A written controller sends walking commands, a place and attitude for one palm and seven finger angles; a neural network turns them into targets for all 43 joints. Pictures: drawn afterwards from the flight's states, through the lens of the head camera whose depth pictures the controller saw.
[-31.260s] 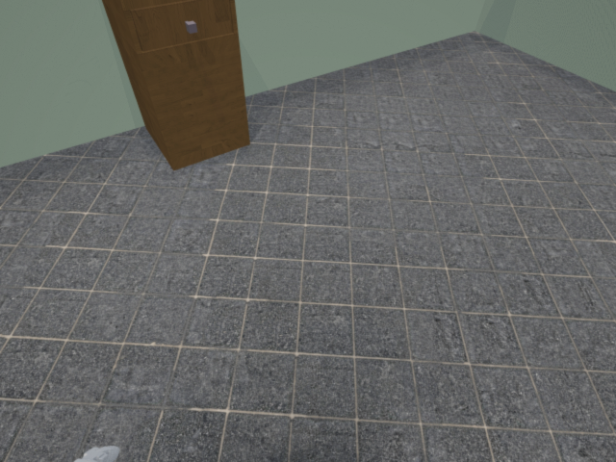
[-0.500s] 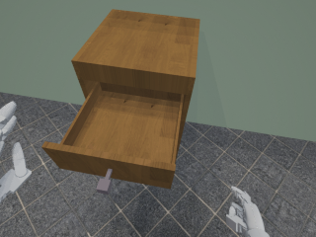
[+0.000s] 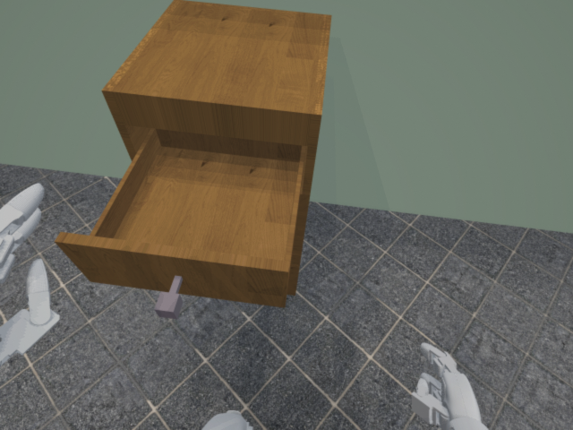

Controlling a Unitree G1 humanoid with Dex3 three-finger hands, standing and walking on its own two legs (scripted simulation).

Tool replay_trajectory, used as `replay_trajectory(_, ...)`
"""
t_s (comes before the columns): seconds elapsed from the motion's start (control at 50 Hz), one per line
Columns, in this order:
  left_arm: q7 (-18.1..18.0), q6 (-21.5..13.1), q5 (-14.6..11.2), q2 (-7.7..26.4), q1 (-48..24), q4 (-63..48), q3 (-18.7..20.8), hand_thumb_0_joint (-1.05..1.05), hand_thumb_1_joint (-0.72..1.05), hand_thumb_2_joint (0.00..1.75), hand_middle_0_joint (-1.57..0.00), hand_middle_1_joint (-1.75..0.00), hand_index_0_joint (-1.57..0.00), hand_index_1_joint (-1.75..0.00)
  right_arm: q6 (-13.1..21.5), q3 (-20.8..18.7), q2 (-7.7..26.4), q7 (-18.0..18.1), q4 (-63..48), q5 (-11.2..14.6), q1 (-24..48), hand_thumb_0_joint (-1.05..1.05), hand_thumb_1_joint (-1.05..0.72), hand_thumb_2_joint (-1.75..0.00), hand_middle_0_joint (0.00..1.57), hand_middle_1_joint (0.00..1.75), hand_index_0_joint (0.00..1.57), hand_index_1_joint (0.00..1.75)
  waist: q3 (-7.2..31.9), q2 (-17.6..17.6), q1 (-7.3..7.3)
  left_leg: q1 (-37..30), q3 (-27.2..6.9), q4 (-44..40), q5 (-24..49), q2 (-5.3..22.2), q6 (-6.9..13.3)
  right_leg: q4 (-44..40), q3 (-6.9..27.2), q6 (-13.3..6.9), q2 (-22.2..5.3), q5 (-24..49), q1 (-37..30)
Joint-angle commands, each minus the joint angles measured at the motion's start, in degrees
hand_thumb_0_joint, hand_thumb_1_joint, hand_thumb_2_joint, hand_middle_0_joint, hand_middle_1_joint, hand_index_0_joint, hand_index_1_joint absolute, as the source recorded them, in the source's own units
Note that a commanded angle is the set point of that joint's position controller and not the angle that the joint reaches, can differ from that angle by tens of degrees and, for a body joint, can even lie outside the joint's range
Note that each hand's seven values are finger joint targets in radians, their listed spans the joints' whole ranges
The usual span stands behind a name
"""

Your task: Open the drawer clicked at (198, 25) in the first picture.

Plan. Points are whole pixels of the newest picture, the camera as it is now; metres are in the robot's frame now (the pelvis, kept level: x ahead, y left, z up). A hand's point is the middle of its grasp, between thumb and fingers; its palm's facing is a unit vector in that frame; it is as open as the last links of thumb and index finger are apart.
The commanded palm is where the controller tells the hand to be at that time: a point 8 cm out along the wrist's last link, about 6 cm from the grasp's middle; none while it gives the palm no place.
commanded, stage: step back with the hand held close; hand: left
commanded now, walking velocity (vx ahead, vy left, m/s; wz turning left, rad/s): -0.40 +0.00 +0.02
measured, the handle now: (172, 296) +0.34 +0.21 -0.10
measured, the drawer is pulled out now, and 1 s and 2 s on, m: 0.30 0.30 0.30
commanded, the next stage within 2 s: stop stepping back and stand still in 0.20 s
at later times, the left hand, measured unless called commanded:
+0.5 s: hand out of the picture +0.07 +0.19 +0.17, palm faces +0.34 -0.81 -0.48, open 7.4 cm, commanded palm +0.01 +0.24 +0.18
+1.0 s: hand out of the picture +0.01 +0.21 +0.17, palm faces +0.44 -0.78 -0.44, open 7.4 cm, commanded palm -0.05 +0.25 +0.18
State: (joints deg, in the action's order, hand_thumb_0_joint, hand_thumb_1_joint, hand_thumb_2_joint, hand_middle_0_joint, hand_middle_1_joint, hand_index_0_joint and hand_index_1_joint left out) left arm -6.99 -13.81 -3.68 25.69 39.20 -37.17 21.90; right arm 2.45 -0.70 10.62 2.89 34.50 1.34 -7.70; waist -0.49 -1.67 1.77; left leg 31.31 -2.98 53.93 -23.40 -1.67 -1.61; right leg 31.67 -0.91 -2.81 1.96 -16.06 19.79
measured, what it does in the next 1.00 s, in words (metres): walks backwards: left foot, then right foot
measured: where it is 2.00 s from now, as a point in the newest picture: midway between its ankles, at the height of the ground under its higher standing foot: outside the picture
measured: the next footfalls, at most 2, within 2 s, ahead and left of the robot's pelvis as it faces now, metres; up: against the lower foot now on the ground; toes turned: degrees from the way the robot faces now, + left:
left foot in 0.12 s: +0.00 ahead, +0.14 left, +0.00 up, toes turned +3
right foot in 0.36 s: -0.09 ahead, -0.13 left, +0.00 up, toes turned +4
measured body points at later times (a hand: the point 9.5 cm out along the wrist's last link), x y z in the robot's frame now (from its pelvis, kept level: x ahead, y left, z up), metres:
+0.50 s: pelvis -0.12 -0.04 +0.00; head -0.10 -0.05 +0.45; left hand +0.04 +0.23 +0.20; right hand +0.06 -0.25 -0.09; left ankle -0.11 +0.11 -0.69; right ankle -0.10 -0.12 -0.73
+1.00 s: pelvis -0.17 -0.04 +0.00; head -0.18 -0.05 +0.45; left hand -0.02 +0.25 +0.19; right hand -0.01 -0.26 -0.09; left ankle -0.19 +0.08 -0.73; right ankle -0.11 -0.12 -0.73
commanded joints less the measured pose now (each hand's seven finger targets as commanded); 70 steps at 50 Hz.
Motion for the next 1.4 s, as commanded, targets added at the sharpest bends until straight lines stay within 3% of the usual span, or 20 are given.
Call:
replay_trajectory(0.0, -3.38, -1.28, 0.91, 6.38, -0.35, -4.98, 8.01, 0.0, 0.9, 0.9, -0.2, -0.3, -0.2, -0.3, 1.15, -0.94, 5.06, 2.56, -9.21, -0.66, 6.79, 0.0, -0.9, -0.9, 0.2, 0.3, 0.2, 0.3, 6.19, -4.97, -0.69, -4.16, 0.64, -7.41, -4.23, 2.28, 0.29, -7.92, 9.47, -4.83, -16.19, 37.43, -6.22)
replay_trajectory(0.06, -3.67, -1.29, 1.0, 6.12, -1.63, -10.16, 5.83, 0.0, 0.9, 0.9, -0.2, -0.3, -0.2, -0.3, 1.03, -1.7, 6.75, 2.95, -8.59, -0.77, 3.98, 0.0, -0.9, -0.9, 0.2, 0.3, 0.2, 0.3, 9.23, -0.66, 0.12, -12.97, 3.58, -33.95, 15.76, 3.29, 1.35, -0.76, 4.23, 0.35, -11.55, 36.7, -11.71)
replay_trajectory(0.1, -2.97, -2.45, 1.21, 7.38, -2.26, -13.73, 6.43, 0.0, 0.9, 0.9, -0.2, -0.3, -0.2, -0.3, 2.62, -3.86, 8.16, 1.73, -9.78, -0.11, 3.78, 0.0, -0.9, -0.9, 0.2, 0.3, 0.2, 0.3, 12.62, 8.91, -1.41, -20.83, -3.17, -31.05, 45.83, 15.39, 5.31, 6.63, 1.44, 4.68, -5.49, 14.35, -5.26)
replay_trajectory(0.16, -2.65, -2.0, 0.46, 7.02, 0.13, -16.15, 7.47, 0.0, 0.9, 0.9, -0.2, -0.3, -0.2, -0.3, 4.73, -3.12, 6.68, 0.6, -9.84, -2.42, 4.19, 0.0, -0.9, -0.9, 0.2, 0.3, 0.2, 0.3, 12.51, 19.69, -1.61, -17.25, -8.06, -31.9, 53.38, 21.56, 9.46, 18.54, 1.47, 3.82, -3.34, -10.33, 1.19)
replay_trajectory(0.2, -2.76, -2.15, 0.25, 5.15, -0.9, -17.23, 6.4, 0.0, 0.9, 0.9, -0.2, -0.3, -0.2, -0.3, 5.73, -3.51, 7.18, 0.17, -7.79, -2.17, 2.22, 0.0, -0.9, -0.9, 0.2, 0.3, 0.2, 0.3, 11.14, 15.91, -1.41, -19.64, -4.95, -29.37, 55.03, 20.08, 8.97, 16.81, 1.3, 3.74, -2.46, -9.63, 2.46)
replay_trajectory(0.28, -2.05, -1.75, -0.1, 3.9, -2.24, -13.87, 5.61, 0.0, 0.9, 0.9, -0.2, -0.3, -0.2, -0.3, 6.45, -3.26, 7.9, -0.7, -6.98, -1.91, 2.74, 0.0, -0.9, -0.9, 0.2, 0.3, 0.2, 0.3, 8.42, 15.12, -1.36, -18.36, -3.71, -28.84, 46.7, 19.27, 7.33, 5.78, -0.44, 3.98, -2.45, -4.73, -1.27)
replay_trajectory(0.34, -1.76, -1.05, -0.01, 4.2, -0.08, -9.24, 6.55, 0.0, 0.9, 0.9, -0.2, -0.3, -0.2, -0.3, 5.52, -2.19, 8.15, -1.01, -8.25, -0.47, 2.51, 0.0, -0.9, -0.9, 0.2, 0.3, 0.2, 0.3, 7.44, 9.82, -1.8, -11.06, 0.85, -24.82, 16.78, 12.77, 4.39, -9.34, -2.45, 4.31, -3.86, 5.89, -10.9)
replay_trajectory(0.36, -1.97, -1.25, 0.2, 6.31, -1.55, -8.77, 7.69, 0.0, 0.9, 0.9, -0.2, -0.3, -0.2, -0.3, 5.13, -1.89, 7.43, -0.89, -8.98, -0.01, 2.46, 0.0, -0.9, -0.9, 0.2, 0.3, 0.2, 0.3, 6.82, 1.77, -1.27, -9.43, 4.33, -19.54, 5.14, 8.45, 2.69, -13.32, 2.03, 2.97, -8.29, 9.31, -10.57)
replay_trajectory(0.38, -2.2, -0.57, 0.05, 6.66, -1.3, -7.46, 7.11, 0.0, 0.9, 0.9, -0.2, -0.3, -0.2, -0.3, 4.54, -2.5, 6.82, -0.68, -9.95, 0.86, 0.9, 0.0, -0.9, -0.9, 0.2, 0.3, 0.2, 0.3, 8.14, -11.66, -0.27, -6.38, 5.95, -7.82, -1.16, 1.97, 0.83, -17.11, 18.13, -0.86, -17.42, 5.91, -7.04)
replay_trajectory(0.4, -2.47, -0.23, -0.61, 5.71, -0.76, -6.89, 6.4, 0.0, 0.9, 0.9, -0.2, -0.3, -0.2, -0.3, 4.28, -2.56, 7.11, -0.46, -10.34, 1.08, 1.77, 0.0, -0.9, -0.9, 0.2, 0.3, 0.2, 0.3, 6.89, -12.51, -1.41, -5.64, 1.76, 2.45, -2.21, 0.83, 1.24, -19.09, 21.89, -2.45, -22.19, 4.13, -3.94)
replay_trajectory(0.64, -4.03, -2.24, 2.38, 5.76, -2.48, -7.79, 4.33, 0.0, 0.9, 0.9, -0.2, -0.3, -0.2, -0.3, 5.94, -1.82, 7.61, 0.84, -8.62, -0.69, 0.06, 0.0, -0.9, -0.9, 0.2, 0.3, 0.2, 0.3, 4.72, -1.89, -0.52, -20.23, 5.86, -35.75, 5.17, 2.31, 5.02, -16.35, 9.45, 0.04, -14.12, -6.97, -8.78)
replay_trajectory(0.74, -4.13, -2.54, 2.48, 6.63, -0.8, -9.65, 6.69, 0.0, 0.9, 0.9, -0.2, -0.3, -0.2, -0.3, 7.18, -2.62, 8.07, 0.54, -9.12, -0.11, -0.6, 0.0, -0.9, -0.9, 0.2, 0.3, 0.2, 0.3, 3.22, 15.07, -0.66, -12.25, -5.48, -41.55, -5.9, 12.77, 8.48, 2.6, -0.71, 2.87, -3.39, -7.11, -8.14)
replay_trajectory(0.78, -4.05, -1.92, 2.17, 5.91, -1.0, -7.0, 6.85, 0.0, 0.9, 0.9, -0.2, -0.3, -0.2, -0.3, 7.31, -2.68, 8.61, 0.77, -8.5, -0.15, -0.32, 0.0, -0.9, -0.9, 0.2, 0.3, 0.2, 0.3, 0.33, 10.7, -0.8, -7.83, -3.67, -37.58, -0.06, 12.23, 8.07, 1.41, -1.71, 2.81, -2.85, -1.6, -10.96)
replay_trajectory(0.92, -3.52, -2.27, 2.12, 4.78, -6.17, -2.77, 4.51, 0.0, 0.9, 0.9, -0.2, -0.3, -0.2, -0.3, 6.13, -2.89, 8.11, 0.31, -7.51, -0.38, -1.53, 0.0, -0.9, -0.9, 0.2, 0.3, 0.2, 0.3, -1.75, -7.95, 0.16, -7.66, 4.82, -14.96, -3.3, 1.33, 3.95, -23.37, 24.8, -3.33, -16.29, -24.35, -4.66)
replay_trajectory(1.0, -3.82, -1.96, 2.34, 4.54, -5.37, -6.07, 3.56, 0.0, 0.9, 0.9, -0.2, -0.3, -0.2, -0.3, 5.54, -1.25, 7.09, 0.43, -7.33, -1.16, -0.94, 0.0, -0.9, -0.9, 0.2, 0.3, 0.2, 0.3, 1.49, -0.67, 0.02, -19.02, 2.59, -31.66, 1.1, 3.06, 5.14, -15.49, 10.69, -1.02, -10.72, -14.97, -2.59)
replay_trajectory(1.06, -4.0, -1.6, 2.51, 4.47, -5.59, -8.88, 4.13, 0.0, 0.9, 0.9, -0.2, -0.3, -0.2, -0.3, 5.64, -0.56, 7.38, 0.75, -8.4, -1.0, 1.14, 0.0, -0.9, -0.9, 0.2, 0.3, 0.2, 0.3, -0.26, 12.29, -1.05, -7.98, -9.86, -44.7, -11.51, 13.42, 7.68, -0.17, 1.93, 2.89, -2.81, -6.09, -8.97)
replay_trajectory(1.08, 3.83, 8.99, 7.64, -7.16, -13.73, 40.8, -16.81, 0.0, 0.9, 0.9, -0.2, -0.3, -0.2, -0.3, 7.34, -4.27, 14.22, -4.49, 7.35, -2.42, 1.71, 0.0, -0.9, -0.9, 0.2, 0.3, 0.2, 0.3, -7.95, 11.36, 1.54, -4.43, -10.98, -33.69, 5.87, 11.97, 7.4, 11.2, -0.92, 2.03, -3.37, 0.15, 3.21)
replay_trajectory(1.14, 5.53, 13.96, 5.88, -11.65, -14.83, 46.72, -17.45, 0.0, 0.9, 0.9, -0.2, -0.3, -0.2, -0.3, 2.71, -1.92, 7.54, -2.8, 5.97, -3.13, -4.63, 0.0, -0.9, -0.9, 0.2, 0.3, 0.2, 0.3, 3.82, -2.19, -1.07, -14.25, -5.79, -25.5, 34.2, 11.06, 7.51, 5.21, 1.62, 1.66, -4.37, 3.51, -2.21)
replay_trajectory(1.18, 5.86, 13.7, 5.94, -8.37, -17.27, 53.98, -17.17, 0.0, 0.9, 0.9, -0.2, -0.3, -0.2, -0.3, 1.69, -1.73, 7.87, -2.6, 6.75, -2.34, -5.2, 0.0, -0.9, -0.9, 0.2, 0.3, 0.2, 0.3, 5.48, -7.62, -1.4, -15.28, -1.83, -22.83, 30.05, 5.83, 4.49, -0.65, 4.71, 0.63, -7.11, 23.27, -9.06)
replay_trajectory(1.38, 5.34, 14.37, 4.85, -9.77, -21.52, 86.54, -17.98, 0.0, 0.9, 0.9, -0.2, -0.3, -0.2, -0.3, -2.08, -0.39, 4.7, -0.99, 17.29, -2.41, -6.54, 0.0, -0.9, -0.9, 0.2, 0.3, 0.2, 0.3, -0.75, 11.13, -2.31, -17.88, -1.38, -33.25, 12.25, 6.18, 4.18, -9.76, 6.54, 0.01, -4.91, 6.82, -10.18)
